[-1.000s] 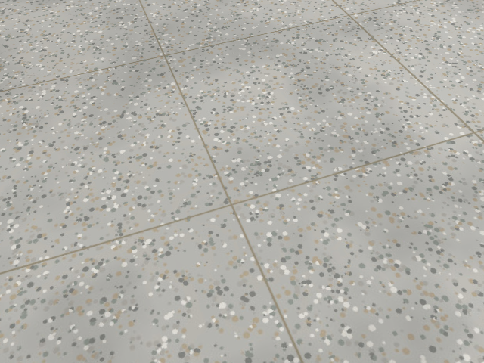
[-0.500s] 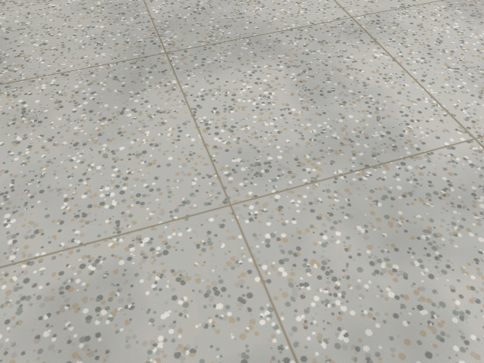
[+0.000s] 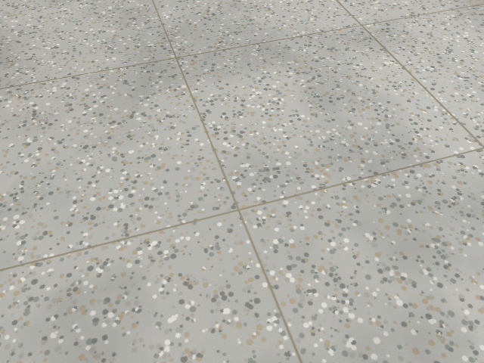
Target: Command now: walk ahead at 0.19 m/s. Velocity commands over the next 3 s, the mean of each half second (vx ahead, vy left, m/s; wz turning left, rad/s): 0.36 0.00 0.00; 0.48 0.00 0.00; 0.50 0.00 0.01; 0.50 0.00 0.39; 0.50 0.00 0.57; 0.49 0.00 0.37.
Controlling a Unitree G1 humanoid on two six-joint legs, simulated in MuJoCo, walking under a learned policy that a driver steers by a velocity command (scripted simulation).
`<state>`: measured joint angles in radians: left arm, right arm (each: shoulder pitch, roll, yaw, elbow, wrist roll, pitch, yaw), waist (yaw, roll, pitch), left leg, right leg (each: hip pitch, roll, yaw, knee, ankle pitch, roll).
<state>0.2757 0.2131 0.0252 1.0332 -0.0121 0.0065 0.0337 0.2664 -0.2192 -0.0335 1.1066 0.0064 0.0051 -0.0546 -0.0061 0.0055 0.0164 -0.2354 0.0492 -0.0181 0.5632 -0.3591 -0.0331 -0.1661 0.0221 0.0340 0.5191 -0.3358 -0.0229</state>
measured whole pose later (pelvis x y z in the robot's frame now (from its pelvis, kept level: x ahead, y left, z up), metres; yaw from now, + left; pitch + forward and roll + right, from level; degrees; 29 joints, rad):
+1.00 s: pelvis +0.46 +0.00 +0.01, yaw +0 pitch +1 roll -2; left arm 0.36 0.24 0.04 1.04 -0.01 -0.09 0.00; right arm 0.08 -0.26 -0.06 0.87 0.01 -0.09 0.00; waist 0.07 0.04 0.01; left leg -0.68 0.14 -0.03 0.67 0.06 0.00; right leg 0.00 0.08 -0.06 0.19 -0.21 -0.06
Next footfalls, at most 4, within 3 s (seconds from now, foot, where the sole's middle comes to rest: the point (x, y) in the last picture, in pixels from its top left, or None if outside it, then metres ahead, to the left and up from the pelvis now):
0.62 right None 0.43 -0.09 -0.77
1.14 left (203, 294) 0.74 0.15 -0.77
1.70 right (275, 213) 1.05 -0.09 -0.77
2.24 left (188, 172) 1.26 0.23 -0.77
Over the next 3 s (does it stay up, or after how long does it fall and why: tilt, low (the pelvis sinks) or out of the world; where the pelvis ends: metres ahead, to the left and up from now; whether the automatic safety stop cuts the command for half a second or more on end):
stays up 1.52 0.27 0.01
